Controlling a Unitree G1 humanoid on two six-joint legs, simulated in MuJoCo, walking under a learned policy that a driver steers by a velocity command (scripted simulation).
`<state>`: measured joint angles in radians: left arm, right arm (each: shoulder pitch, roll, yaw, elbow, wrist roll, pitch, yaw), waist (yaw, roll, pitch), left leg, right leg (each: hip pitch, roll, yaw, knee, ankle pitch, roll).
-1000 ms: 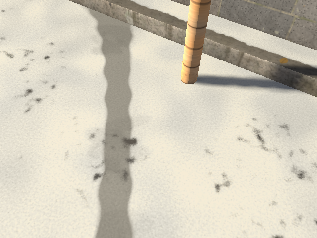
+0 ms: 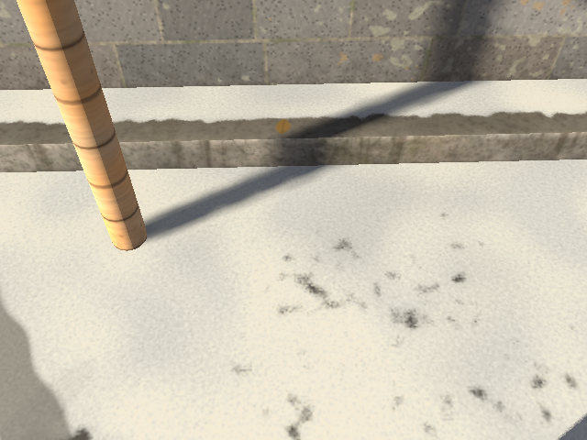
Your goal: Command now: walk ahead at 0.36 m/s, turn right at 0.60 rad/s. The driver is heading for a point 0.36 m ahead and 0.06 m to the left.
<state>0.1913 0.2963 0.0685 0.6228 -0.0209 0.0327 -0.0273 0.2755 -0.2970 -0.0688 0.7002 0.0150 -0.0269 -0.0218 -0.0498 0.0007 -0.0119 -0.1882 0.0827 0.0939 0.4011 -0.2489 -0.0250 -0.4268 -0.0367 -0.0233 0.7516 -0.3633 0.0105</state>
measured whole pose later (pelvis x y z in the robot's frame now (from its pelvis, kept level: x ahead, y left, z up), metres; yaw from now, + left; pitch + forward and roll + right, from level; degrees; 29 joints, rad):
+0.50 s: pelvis +0.22 -0.05 -0.02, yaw -4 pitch +3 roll +0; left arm 0.41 0.29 0.04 0.80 0.00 -0.05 0.02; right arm 0.04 -0.26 -0.03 0.67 0.00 -0.10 0.08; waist 0.07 0.03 0.04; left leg -0.60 0.00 0.04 0.50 0.09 0.06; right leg 0.13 0.05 -0.02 0.26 -0.43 -0.05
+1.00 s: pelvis +0.36 -0.08 -0.01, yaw -2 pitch -1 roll +1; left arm 0.26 0.23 0.02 0.79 0.03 0.00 0.03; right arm 0.15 -0.23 -0.01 0.85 -0.02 -0.01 0.00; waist -0.01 0.02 0.02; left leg -0.28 -0.02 0.03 0.51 -0.21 0.01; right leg -0.29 -0.03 0.03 0.57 -0.26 0.02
